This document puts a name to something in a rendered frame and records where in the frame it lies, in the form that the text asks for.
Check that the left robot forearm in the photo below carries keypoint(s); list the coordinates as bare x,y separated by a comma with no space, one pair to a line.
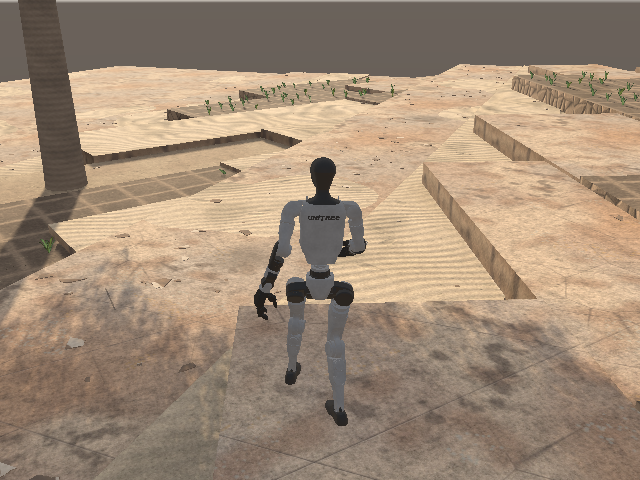
272,271

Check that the left robot hand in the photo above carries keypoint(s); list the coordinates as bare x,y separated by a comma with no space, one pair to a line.
259,300

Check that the humanoid robot head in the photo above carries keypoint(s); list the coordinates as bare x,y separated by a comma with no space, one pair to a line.
322,172

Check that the right robot hand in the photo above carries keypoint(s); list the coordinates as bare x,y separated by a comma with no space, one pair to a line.
344,252

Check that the right robot upper arm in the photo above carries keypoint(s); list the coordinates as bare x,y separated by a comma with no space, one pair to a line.
354,213

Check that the robot left thigh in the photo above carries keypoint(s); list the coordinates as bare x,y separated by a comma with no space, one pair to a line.
296,297

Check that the left robot upper arm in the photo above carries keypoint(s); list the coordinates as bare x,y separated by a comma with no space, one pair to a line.
291,210

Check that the right robot forearm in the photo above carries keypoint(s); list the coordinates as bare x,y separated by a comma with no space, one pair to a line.
353,253

